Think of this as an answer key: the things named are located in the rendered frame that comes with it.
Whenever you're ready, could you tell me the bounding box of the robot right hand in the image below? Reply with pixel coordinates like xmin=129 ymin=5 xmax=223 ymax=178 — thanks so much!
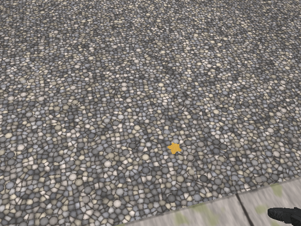
xmin=267 ymin=207 xmax=301 ymax=226

